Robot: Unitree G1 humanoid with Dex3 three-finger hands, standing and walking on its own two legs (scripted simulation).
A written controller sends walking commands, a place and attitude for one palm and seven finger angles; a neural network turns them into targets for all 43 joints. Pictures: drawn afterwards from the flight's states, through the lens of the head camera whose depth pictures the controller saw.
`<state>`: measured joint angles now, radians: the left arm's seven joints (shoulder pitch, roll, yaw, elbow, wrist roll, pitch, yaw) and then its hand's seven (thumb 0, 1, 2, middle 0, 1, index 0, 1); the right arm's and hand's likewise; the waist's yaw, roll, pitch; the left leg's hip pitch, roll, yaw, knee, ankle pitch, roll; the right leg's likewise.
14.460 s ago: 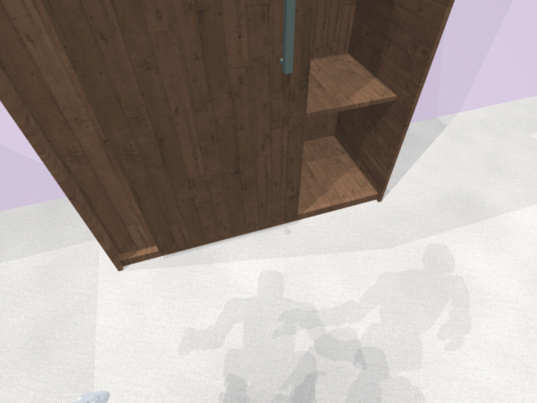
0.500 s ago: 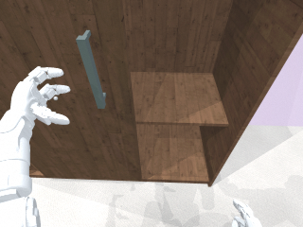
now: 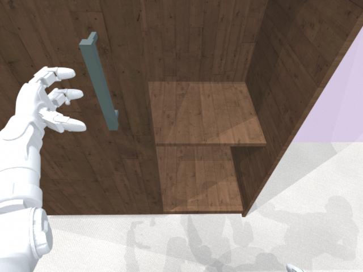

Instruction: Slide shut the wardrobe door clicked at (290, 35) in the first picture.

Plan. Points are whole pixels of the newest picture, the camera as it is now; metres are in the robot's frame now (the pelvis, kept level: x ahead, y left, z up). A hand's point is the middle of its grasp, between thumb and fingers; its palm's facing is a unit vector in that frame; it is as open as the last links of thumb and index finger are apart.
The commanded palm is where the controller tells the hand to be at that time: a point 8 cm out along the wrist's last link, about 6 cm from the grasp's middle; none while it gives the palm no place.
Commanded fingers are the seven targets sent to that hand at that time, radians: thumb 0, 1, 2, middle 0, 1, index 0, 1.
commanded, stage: move the hooked fingers beside the handle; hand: left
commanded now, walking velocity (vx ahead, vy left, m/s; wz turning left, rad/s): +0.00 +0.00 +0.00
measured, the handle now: (104, 86) +0.50 +0.19 +0.15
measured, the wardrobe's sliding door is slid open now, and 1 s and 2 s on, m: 0.45 0.45 0.45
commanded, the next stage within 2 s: feel for the door with the fingertips in 0.90 s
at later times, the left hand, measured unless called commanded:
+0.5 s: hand (67, 98) +0.44 +0.26 +0.17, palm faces +0.06 -1.00 -0.02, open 14.0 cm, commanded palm +0.41 +0.30 +0.16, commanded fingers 0.00 -0.50 0.30 -0.30 -1.20 -0.30 -1.20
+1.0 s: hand (68, 99) +0.44 +0.25 +0.16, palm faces +0.06 -1.00 -0.03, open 14.0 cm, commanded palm +0.42 +0.29 +0.16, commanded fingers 0.00 -0.50 0.30 -0.30 -1.20 -0.30 -1.20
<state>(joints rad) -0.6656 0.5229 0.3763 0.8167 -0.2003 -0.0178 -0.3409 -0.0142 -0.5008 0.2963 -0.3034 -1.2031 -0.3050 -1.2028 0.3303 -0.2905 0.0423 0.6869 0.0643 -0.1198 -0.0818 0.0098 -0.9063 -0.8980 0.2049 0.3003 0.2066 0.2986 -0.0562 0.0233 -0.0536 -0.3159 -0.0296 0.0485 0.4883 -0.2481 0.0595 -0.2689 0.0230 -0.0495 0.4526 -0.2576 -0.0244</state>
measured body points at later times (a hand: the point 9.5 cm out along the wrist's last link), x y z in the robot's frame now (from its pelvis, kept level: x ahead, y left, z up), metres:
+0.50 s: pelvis +0.00 -0.01 +0.00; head +0.04 -0.01 +0.45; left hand +0.43 +0.31 +0.17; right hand +0.05 -0.29 -0.11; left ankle +0.00 +0.08 -0.74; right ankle -0.02 -0.10 -0.74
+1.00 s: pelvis +0.00 +0.00 +0.00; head +0.03 +0.00 +0.45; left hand +0.43 +0.31 +0.17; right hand +0.08 -0.27 -0.11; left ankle +0.00 +0.08 -0.74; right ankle -0.02 -0.10 -0.74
